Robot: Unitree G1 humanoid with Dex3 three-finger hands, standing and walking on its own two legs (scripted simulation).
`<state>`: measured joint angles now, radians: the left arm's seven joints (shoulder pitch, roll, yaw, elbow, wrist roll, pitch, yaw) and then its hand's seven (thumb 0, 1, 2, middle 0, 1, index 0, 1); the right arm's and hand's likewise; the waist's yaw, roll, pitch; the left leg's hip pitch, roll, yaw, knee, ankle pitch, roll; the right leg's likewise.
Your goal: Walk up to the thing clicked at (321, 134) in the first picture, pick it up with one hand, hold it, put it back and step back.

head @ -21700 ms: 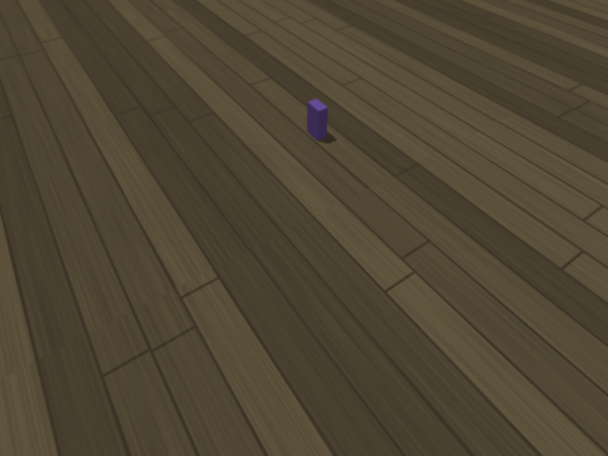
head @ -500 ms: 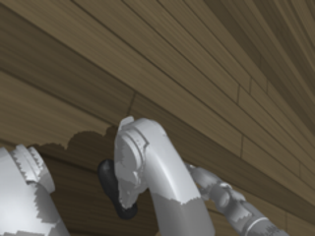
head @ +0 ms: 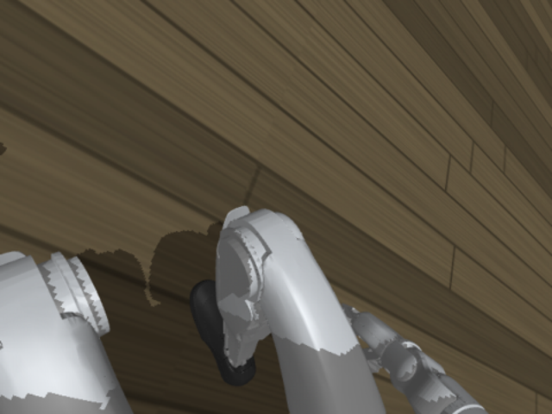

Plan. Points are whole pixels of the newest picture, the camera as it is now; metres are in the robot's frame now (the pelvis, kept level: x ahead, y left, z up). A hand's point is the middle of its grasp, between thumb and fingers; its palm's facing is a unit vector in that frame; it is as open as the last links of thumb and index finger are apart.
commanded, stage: settle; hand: left
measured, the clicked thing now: out of the picture +0.50 +0.36 -0.15
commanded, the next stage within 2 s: hold in 0.16 s
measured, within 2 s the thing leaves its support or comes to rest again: neither
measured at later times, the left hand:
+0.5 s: hand out of the picture +0.43 +0.39 -0.01, palm faces +0.49 -0.87 -0.04, open 12.8 cm
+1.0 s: hand out of the picture +0.38 +0.35 +0.21, palm faces +0.51 -0.86 -0.03, open 12.8 cm
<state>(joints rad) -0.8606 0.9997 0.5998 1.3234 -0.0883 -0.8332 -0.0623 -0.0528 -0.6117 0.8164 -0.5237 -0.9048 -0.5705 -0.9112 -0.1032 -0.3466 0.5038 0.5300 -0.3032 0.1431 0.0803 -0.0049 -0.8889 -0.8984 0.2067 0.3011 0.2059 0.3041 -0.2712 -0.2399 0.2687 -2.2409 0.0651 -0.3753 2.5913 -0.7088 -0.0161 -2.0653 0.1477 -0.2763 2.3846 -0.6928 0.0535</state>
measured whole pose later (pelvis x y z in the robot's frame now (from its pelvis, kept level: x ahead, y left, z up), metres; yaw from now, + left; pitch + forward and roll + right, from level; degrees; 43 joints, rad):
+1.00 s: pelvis +0.03 -0.01 +0.19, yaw +13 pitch +32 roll -6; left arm -0.44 0.40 0.42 0.46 -0.19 -0.25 -0.07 -0.03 -0.61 0.82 -0.51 -0.93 -0.56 -0.93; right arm 0.13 -0.24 0.02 0.58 0.02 0.07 -0.03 0.00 -0.90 -0.90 0.20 0.30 0.20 0.30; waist -0.06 0.02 -0.18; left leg -1.83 0.06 -0.10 1.91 -0.65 -0.01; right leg -1.72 0.06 -0.08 1.87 -0.70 0.00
